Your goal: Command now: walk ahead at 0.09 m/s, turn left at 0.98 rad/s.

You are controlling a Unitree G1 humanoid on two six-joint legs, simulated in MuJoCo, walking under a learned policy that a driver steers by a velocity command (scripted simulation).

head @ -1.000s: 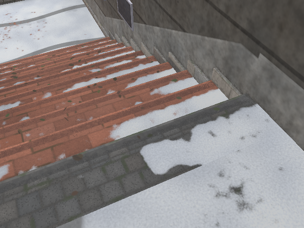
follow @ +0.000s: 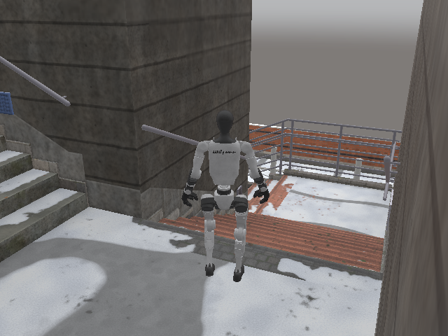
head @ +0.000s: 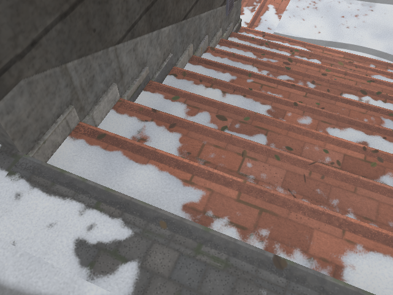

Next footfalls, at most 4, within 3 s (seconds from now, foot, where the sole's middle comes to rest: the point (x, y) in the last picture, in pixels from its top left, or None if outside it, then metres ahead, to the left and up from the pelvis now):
0.18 left None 0.08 0.12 -0.77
0.62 right None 0.05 -0.06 -0.77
1.08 left None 0.32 0.07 -0.77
1.50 right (313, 289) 0.44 -0.32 -0.77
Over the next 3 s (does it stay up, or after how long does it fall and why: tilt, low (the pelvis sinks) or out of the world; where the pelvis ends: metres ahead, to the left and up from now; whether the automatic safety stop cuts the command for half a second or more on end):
stays up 1.11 -0.35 -0.29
